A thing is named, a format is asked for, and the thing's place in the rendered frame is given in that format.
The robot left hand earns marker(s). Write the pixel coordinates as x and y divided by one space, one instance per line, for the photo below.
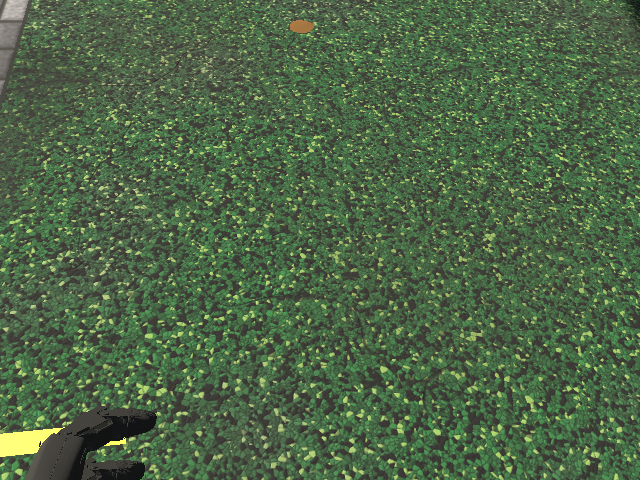
62 456

